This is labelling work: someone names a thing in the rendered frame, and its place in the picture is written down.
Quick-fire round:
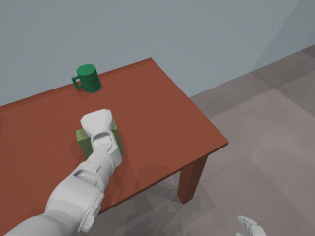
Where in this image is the left robot hand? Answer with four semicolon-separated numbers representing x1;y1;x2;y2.
80;109;114;138

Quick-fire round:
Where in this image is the right robot hand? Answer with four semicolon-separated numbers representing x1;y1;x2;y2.
235;215;267;236

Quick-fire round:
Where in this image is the robot left forearm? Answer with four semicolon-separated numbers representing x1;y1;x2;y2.
45;129;122;211

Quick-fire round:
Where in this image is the sponge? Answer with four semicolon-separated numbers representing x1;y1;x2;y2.
76;119;124;160

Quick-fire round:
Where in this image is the left robot upper arm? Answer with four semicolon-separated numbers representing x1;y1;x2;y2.
3;175;105;236

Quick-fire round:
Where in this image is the table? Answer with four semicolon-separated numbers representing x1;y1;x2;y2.
0;57;229;236

